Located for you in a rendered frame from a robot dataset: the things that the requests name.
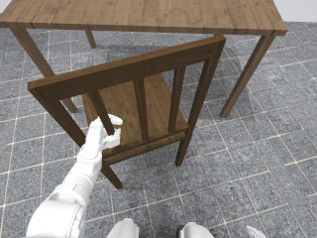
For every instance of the robot left forearm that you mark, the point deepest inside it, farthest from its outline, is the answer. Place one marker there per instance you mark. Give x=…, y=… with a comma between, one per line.
x=79, y=182

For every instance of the robot right hand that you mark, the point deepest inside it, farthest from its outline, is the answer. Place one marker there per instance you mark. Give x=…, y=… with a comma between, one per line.
x=254, y=233

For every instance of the table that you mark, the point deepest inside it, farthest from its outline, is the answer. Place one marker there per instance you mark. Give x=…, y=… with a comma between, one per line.
x=213, y=17

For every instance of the robot left hand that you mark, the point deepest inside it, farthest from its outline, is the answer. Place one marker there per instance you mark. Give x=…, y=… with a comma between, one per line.
x=96, y=133

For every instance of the chair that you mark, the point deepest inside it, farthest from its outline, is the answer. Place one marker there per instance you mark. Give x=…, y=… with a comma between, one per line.
x=134, y=90

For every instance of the right robot foot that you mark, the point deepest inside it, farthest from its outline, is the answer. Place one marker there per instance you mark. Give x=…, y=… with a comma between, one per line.
x=177, y=235

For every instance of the robot left thigh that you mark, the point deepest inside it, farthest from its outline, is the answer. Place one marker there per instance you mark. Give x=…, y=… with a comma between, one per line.
x=124, y=229

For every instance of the robot left upper arm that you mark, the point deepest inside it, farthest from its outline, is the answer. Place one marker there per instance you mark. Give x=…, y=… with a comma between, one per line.
x=58, y=219

